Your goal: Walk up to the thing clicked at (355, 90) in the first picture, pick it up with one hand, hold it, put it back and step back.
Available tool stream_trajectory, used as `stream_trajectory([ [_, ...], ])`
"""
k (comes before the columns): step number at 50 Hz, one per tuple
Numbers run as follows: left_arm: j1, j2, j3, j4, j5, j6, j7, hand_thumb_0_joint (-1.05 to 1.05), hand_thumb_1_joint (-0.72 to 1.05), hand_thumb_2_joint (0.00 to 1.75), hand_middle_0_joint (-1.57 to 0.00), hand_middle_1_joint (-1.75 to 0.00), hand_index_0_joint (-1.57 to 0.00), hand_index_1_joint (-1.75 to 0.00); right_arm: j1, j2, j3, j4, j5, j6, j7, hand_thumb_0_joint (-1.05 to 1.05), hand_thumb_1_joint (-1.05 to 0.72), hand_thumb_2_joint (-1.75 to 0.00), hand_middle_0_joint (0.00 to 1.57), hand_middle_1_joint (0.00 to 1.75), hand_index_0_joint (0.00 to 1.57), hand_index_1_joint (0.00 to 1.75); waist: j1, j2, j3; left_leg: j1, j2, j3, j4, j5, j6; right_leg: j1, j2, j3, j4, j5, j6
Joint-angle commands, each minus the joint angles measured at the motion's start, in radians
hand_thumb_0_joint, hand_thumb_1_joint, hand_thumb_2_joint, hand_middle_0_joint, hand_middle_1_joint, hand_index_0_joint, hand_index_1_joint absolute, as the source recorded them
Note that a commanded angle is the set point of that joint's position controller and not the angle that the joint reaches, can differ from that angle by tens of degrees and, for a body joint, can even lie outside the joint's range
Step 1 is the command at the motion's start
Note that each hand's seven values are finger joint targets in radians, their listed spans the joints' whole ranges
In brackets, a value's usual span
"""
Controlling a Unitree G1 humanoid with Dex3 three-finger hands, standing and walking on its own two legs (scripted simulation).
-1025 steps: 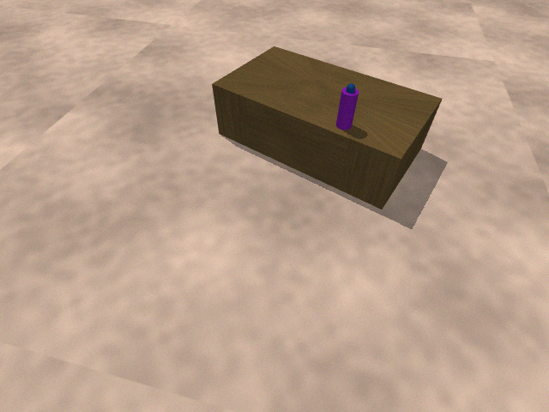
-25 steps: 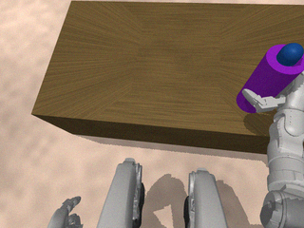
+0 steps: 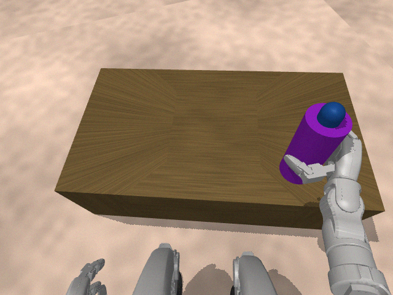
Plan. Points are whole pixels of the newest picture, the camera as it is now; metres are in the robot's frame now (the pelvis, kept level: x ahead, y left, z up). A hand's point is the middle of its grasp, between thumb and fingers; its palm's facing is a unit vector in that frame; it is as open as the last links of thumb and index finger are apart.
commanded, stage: lift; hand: right
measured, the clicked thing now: (312, 143) +0.40 -0.19 +0.05
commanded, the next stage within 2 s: hold in 0.90 s
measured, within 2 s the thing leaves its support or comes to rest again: neither
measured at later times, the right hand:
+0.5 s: hand (310, 138) +0.39 -0.17 +0.09, palm faces +0.22 +0.98 -0.02, open 10.5 cm
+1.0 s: hand (314, 137) +0.38 -0.17 +0.11, palm faces +0.23 +0.97 -0.02, open 10.5 cm
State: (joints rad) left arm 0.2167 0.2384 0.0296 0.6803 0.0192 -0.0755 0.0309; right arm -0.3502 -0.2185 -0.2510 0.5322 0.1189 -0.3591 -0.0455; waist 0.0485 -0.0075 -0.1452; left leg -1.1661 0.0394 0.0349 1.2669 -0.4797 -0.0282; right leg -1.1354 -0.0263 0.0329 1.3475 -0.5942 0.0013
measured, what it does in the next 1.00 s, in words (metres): rises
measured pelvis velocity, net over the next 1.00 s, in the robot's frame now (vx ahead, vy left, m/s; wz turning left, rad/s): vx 0.03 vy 0.01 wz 0.00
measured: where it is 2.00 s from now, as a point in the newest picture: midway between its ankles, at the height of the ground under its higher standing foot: outside the picture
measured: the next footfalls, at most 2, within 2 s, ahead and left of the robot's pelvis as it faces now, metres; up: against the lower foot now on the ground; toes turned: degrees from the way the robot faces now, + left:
none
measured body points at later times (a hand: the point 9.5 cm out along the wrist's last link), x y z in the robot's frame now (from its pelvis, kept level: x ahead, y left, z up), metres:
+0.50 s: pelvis +0.02 +0.01 +0.06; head +0.11 +0.00 +0.50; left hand +0.13 +0.26 -0.06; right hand +0.37 -0.22 +0.09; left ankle +0.06 +0.14 -0.61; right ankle +0.02 -0.12 -0.61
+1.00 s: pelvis +0.03 +0.01 +0.08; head +0.10 +0.00 +0.52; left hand +0.15 +0.26 -0.04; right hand +0.36 -0.22 +0.12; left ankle +0.06 +0.14 -0.61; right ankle +0.02 -0.12 -0.61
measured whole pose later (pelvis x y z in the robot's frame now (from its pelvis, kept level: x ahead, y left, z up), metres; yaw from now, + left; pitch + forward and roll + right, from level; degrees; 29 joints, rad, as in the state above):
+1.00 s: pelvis +0.03 +0.01 +0.08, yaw +0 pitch +11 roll +1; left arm 0.23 0.22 0.03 0.69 0.03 -0.05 0.04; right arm -0.17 -0.15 -0.16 0.48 0.12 -0.41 -0.08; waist 0.03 -0.01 -0.05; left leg -0.69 0.03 0.03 0.89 -0.38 -0.02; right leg -0.64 -0.04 0.01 0.94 -0.48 0.01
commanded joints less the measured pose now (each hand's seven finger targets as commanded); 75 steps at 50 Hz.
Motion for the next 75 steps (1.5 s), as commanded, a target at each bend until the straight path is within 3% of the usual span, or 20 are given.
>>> stream_trajectory([
  [1,0.070,0.156,0.063,-0.071,0.005,-0.036,0.016,0.00,0.85,0.92,-0.21,-0.30,-0.19,-0.31,-0.323,-0.127,-0.009,-0.255,0.010,-0.107,-0.004,0.00,-0.07,-1.31,1.28,1.45,1.32,1.45,0.007,-0.056,-0.394,0.348,-0.036,0.003,-0.192,0.211,0.052,0.301,0.013,0.013,-0.285,0.267,-0.003],
  [4,0.061,0.162,0.061,-0.080,0.004,-0.040,0.014,0.00,0.85,0.92,-0.20,-0.30,-0.19,-0.31,-0.338,-0.131,0.005,-0.286,0.008,-0.118,-0.007,0.00,-0.08,-1.32,1.30,1.46,1.34,1.46,0.002,-0.059,-0.369,0.385,-0.036,0.005,-0.236,0.181,0.051,0.341,0.014,0.015,-0.338,0.225,-0.001],
  [5,0.056,0.155,0.060,-0.081,0.007,-0.040,0.014,0.00,0.85,0.92,-0.20,-0.30,-0.19,-0.31,-0.334,-0.155,-0.018,-0.292,0.006,-0.123,-0.012,0.00,-0.08,-1.31,1.28,1.45,1.33,1.45,-0.013,-0.068,-0.379,0.419,-0.035,0.000,-0.252,0.181,0.050,0.340,0.019,0.002,-0.341,0.225,-0.003],
  [8,0.050,0.145,0.054,-0.087,0.008,-0.044,0.015,0.00,0.85,0.92,-0.20,-0.30,-0.19,-0.31,-0.298,-0.132,-0.011,-0.299,0.015,-0.128,-0.017,0.00,-0.08,-1.32,1.29,1.46,1.34,1.46,-0.012,-0.053,-0.374,0.475,-0.037,-0.002,-0.285,0.203,0.045,0.362,0.021,-0.010,-0.362,0.242,-0.005],
  [9,0.057,0.143,0.053,-0.086,0.009,-0.044,0.015,0.00,0.85,0.92,-0.20,-0.30,-0.19,-0.31,-0.294,-0.115,0.010,-0.309,0.016,-0.131,-0.018,0.00,-0.07,-1.33,1.30,1.46,1.34,1.46,-0.008,-0.048,-0.386,0.494,-0.037,-0.002,-0.292,0.225,0.045,0.381,0.021,-0.011,-0.369,0.264,-0.004],
  [13,0.063,0.138,0.051,-0.081,0.011,-0.039,0.015,0.00,0.86,0.92,-0.20,-0.30,-0.19,-0.31,-0.259,-0.123,-0.010,-0.308,0.011,-0.143,-0.031,0.00,-0.08,-1.30,1.29,1.45,1.33,1.45,-0.012,-0.048,-0.385,0.522,-0.043,0.004,-0.307,0.288,0.044,0.440,0.017,-0.005,-0.396,0.348,0.002],
  [15,0.062,0.136,0.049,-0.084,0.013,-0.035,0.016,0.00,0.86,0.92,-0.20,-0.30,-0.19,-0.31,-0.243,-0.102,0.008,-0.310,0.010,-0.148,-0.029,0.00,-0.08,-1.29,1.29,1.44,1.33,1.44,-0.002,-0.049,-0.359,0.522,-0.045,0.006,-0.325,0.287,0.043,0.467,0.014,-0.003,-0.417,0.354,0.003],
  [16,0.064,0.138,0.051,-0.083,0.013,-0.033,0.018,0.00,0.86,0.92,-0.20,-0.30,-0.19,-0.31,-0.233,-0.115,0.001,-0.335,0.010,-0.152,-0.033,0.00,-0.07,-1.30,1.29,1.45,1.33,1.45,-0.016,-0.060,-0.367,0.549,-0.043,0.004,-0.329,0.307,0.044,0.480,0.014,-0.005,-0.423,0.372,0.005],
  [17,0.070,0.134,0.050,-0.078,0.013,-0.032,0.018,0.00,0.86,0.92,-0.20,-0.30,-0.19,-0.31,-0.234,-0.098,0.016,-0.320,0.009,-0.153,-0.029,0.00,-0.07,-1.29,1.28,1.44,1.32,1.44,-0.001,-0.048,-0.364,0.544,-0.044,0.005,-0.334,0.320,0.043,0.487,0.014,-0.005,-0.424,0.391,0.004],
  [31,0.072,0.122,0.049,-0.076,0.012,-0.018,0.023,0.00,0.88,0.91,-0.20,-0.30,-0.19,-0.31,-0.168,-0.074,0.027,-0.318,0.015,-0.155,-0.032,0.00,-0.07,-1.28,1.26,1.42,1.30,1.42,-0.013,-0.032,-0.309,0.666,-0.040,-0.001,-0.412,0.410,0.037,0.570,0.016,-0.022,-0.484,0.484,0.003],
  [36,0.044,0.109,0.043,-0.093,0.010,-0.015,0.019,0.00,0.89,0.90,-0.20,-0.31,-0.19,-0.31,-0.153,-0.070,0.016,-0.313,0.016,-0.160,-0.036,0.00,-0.09,-1.27,1.26,1.41,1.30,1.41,-0.018,0.007,-0.278,0.709,-0.037,-0.009,-0.449,0.371,0.031,0.539,0.020,-0.031,-0.509,0.407,-0.008],
  [38,0.044,0.113,0.046,-0.097,0.008,-0.011,0.023,0.00,0.89,0.90,-0.20,-0.31,-0.20,-0.31,-0.178,-0.096,0.011,-0.371,0.015,-0.168,-0.037,0.00,-0.11,-1.27,1.26,1.41,1.30,1.41,-0.023,-0.013,-0.299,0.739,-0.032,-0.018,-0.456,0.400,0.029,0.567,0.024,-0.041,-0.506,0.419,-0.009],
  [40,0.049,0.110,0.043,-0.093,0.008,-0.010,0.023,0.00,0.89,0.91,-0.20,-0.30,-0.19,-0.31,-0.121,-0.059,0.040,-0.326,0.012,-0.161,-0.035,0.00,-0.11,-1.26,1.25,1.40,1.29,1.40,-0.018,0.008,-0.295,0.744,-0.033,-0.014,-0.450,0.437,0.030,0.576,0.024,-0.037,-0.510,0.461,-0.007],
  [44,0.048,0.116,0.049,-0.089,0.009,-0.007,0.023,0.00,0.89,0.91,-0.20,-0.31,-0.20,-0.31,-0.141,-0.061,0.043,-0.345,0.012,-0.163,-0.037,0.00,-0.09,-1.27,1.25,1.40,1.29,1.40,-0.017,-0.024,-0.290,0.717,-0.036,-0.009,-0.456,0.433,0.034,0.617,0.018,-0.030,-0.524,0.491,0.000],
  [51,0.021,0.114,0.047,-0.092,0.008,-0.007,0.028,0.00,0.90,0.90,-0.20,-0.31,-0.20,-0.31,-0.135,-0.060,0.052,-0.353,0.017,-0.161,-0.035,0.00,-0.09,-1.27,1.25,1.40,1.29,1.40,-0.021,-0.020,-0.238,0.734,-0.036,-0.006,-0.495,0.359,0.032,0.615,0.019,-0.032,-0.562,0.402,-0.002],
  [69,-0.011,0.094,0.026,-0.107,0.003,-0.014,0.027,0.00,0.89,0.91,-0.21,-0.32,-0.21,-0.32,-0.084,-0.040,0.075,-0.358,0.018,-0.146,-0.032,0.00,-0.08,-1.27,1.24,1.40,1.28,1.40,-0.033,-0.003,-0.224,0.768,-0.037,0.002,-0.524,0.351,0.032,0.653,0.016,-0.026,-0.606,0.406,0.000],
  [70,0.001,0.116,0.044,-0.097,0.004,-0.014,0.030,0.00,0.90,0.91,-0.21,-0.32,-0.21,-0.32,-0.148,-0.062,0.065,-0.414,0.022,-0.151,-0.034,0.00,-0.09,-1.27,1.25,1.40,1.29,1.40,-0.028,-0.023,-0.233,0.755,-0.038,0.002,-0.525,0.351,0.033,0.670,0.014,-0.025,-0.607,0.410,0.002],
  [72,-0.009,0.098,0.026,-0.108,0.002,-0.017,0.028,0.00,0.89,0.91,-0.21,-0.32,-0.21,-0.32,-0.062,-0.038,0.080,-0.367,0.017,-0.140,-0.034,0.00,-0.09,-1.26,1.25,1.40,1.29,1.40,-0.041,-0.029,-0.224,0.763,-0.038,0.006,-0.526,0.353,0.035,0.679,0.014,-0.022,-0.617,0.423,0.008],
  [73,0.004,0.120,0.046,-0.101,0.001,-0.016,0.032,0.00,0.90,0.91,-0.21,-0.32,-0.21,-0.32,-0.123,-0.052,0.081,-0.429,0.022,-0.143,-0.036,0.00,-0.10,-1.26,1.24,1.39,1.28,1.39,-0.028,-0.026,-0.220,0.760,-0.039,0.005,-0.532,0.345,0.034,0.683,0.013,-0.020,-0.622,0.409,0.007],
  [75,0.000,0.107,0.037,-0.096,0.002,-0.018,0.029,0.00,0.90,0.91,-0.20,-0.32,-0.20,-0.32,-0.091,-0.038,0.081,-0.382,0.020,-0.140,-0.035,0.00,-0.09,-1.26,1.24,1.39,1.28,1.39,-0.029,-0.015,-0.212,0.760,-0.039,0.007,-0.531,0.354,0.033,0.678,0.012,-0.019,-0.621,0.424,0.008],
])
